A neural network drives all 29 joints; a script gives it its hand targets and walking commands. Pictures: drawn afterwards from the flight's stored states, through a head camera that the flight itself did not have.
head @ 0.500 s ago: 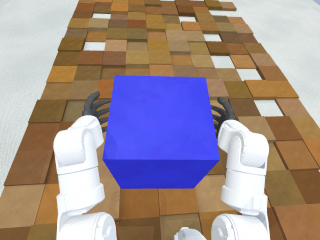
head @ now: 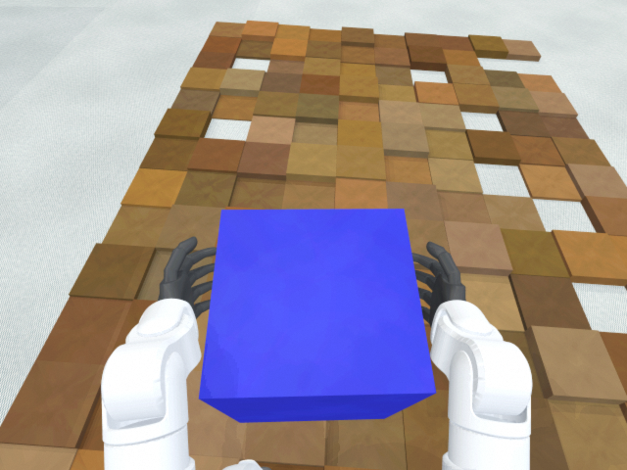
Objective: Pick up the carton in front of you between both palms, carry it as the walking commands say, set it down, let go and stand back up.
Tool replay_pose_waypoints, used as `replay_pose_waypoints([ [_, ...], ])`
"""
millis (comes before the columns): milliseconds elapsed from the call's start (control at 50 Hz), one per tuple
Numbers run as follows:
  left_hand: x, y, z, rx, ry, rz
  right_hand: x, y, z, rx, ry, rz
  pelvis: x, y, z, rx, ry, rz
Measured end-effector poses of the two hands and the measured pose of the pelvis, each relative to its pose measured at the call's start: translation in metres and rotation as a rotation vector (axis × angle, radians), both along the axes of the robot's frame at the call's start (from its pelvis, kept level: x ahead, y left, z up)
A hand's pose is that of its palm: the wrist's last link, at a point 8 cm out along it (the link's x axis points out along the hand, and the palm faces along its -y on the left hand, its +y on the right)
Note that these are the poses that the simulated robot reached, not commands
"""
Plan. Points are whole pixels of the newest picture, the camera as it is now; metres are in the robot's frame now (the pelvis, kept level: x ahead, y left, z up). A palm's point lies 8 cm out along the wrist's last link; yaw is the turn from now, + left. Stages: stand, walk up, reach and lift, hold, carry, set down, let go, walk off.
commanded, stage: carry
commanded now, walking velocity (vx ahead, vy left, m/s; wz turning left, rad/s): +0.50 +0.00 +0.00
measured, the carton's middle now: (313, 327) +0.29 +0.01 +0.02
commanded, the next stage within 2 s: none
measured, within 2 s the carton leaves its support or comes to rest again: neither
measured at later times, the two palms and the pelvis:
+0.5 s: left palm (232, 93) +0.67 +0.16 +0.11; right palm (404, 102) +0.68 -0.14 +0.11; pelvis +0.33 +0.00 -0.02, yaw +0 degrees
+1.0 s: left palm (259, 11) +1.04 +0.15 +0.11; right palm (388, 22) +1.01 -0.14 +0.11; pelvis +0.69 +0.03 -0.02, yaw -2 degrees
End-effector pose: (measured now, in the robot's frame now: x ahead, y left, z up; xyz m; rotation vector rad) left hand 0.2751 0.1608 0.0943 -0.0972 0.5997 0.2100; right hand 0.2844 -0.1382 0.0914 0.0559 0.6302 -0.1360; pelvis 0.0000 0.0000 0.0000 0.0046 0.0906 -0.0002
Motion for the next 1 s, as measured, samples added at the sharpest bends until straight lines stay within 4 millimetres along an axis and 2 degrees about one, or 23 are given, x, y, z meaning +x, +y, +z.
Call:
replay_pose_waypoints([
  [80,0.071,-0.001,0.001,-0.028,-0.049,-0.046,0.056,-0.001,0.008,-0.007,-0.049,-0.059,0.057,0.012,-0.015,-0.019,-0.05,-0.024],
  [120,0.113,-0.005,-0.001,-0.009,-0.067,-0.1,0.083,-0.006,0.006,-0.016,-0.066,-0.107,0.083,0.019,-0.029,-0.02,-0.067,-0.033],
  [160,0.15,-0.01,-0.005,0.017,-0.037,-0.126,0.105,-0.011,0.0,-0.034,-0.036,-0.141,0.104,0.024,-0.032,-0.003,-0.067,-0.027],
  [260,0.222,-0.014,-0.008,-0.019,0.046,-0.11,0.173,-0.015,-0.006,-0.012,0.042,-0.158,0.156,0.03,-0.023,0.002,-0.048,-0.03],
  [360,0.299,-0.007,0.005,-0.021,-0.016,-0.069,0.265,-0.01,0.011,0.003,-0.021,-0.128,0.216,0.025,-0.017,-0.002,-0.021,-0.024],
  [480,0.388,-0.002,0.019,-0.033,-0.102,-0.015,0.378,-0.003,0.018,0.048,-0.106,-0.056,0.311,0.006,-0.025,-0.01,-0.03,-0.002],
  [520,0.41,0.003,0.02,-0.027,-0.097,0.023,0.412,0.002,0.017,0.054,-0.101,-0.012,0.34,-0.002,-0.023,-0.015,-0.038,0.004],
  [600,0.448,0.011,0.023,-0.04,-0.048,0.086,0.465,0.011,0.022,0.079,-0.051,0.021,0.394,-0.011,-0.005,0.005,-0.03,0.013],
  [700,0.519,0.012,0.05,-0.038,-0.084,0.089,0.536,0.012,0.045,0.095,-0.086,0.008,0.461,-0.01,0.01,0.026,-0.006,0.016],
  [760,0.571,0.01,0.064,-0.024,-0.111,0.056,0.579,0.009,0.055,0.08,-0.117,-0.009,0.506,-0.003,0.01,0.021,0.003,0.006],
  [800,0.607,0.009,0.066,-0.021,-0.115,0.03,0.608,0.007,0.057,0.068,-0.124,-0.023,0.539,0.003,0.007,0.013,0.001,0.0],
  [860,0.66,0.008,0.059,-0.027,-0.11,-0.012,0.649,0.006,0.054,0.047,-0.122,-0.049,0.591,0.014,-0.006,-0.001,-0.015,-0.013],
  [920,0.714,0.004,0.041,-0.043,-0.099,-0.077,0.686,0.003,0.043,0.014,-0.11,-0.099,0.641,0.025,-0.025,-0.005,-0.049,-0.026],
  [1000,0.766,-0.006,0.013,-0.065,0.018,-0.119,0.722,-0.005,0.017,0.012,0.007,-0.158,0.692,0.034,-0.022,-0.007,-0.047,-0.029],
])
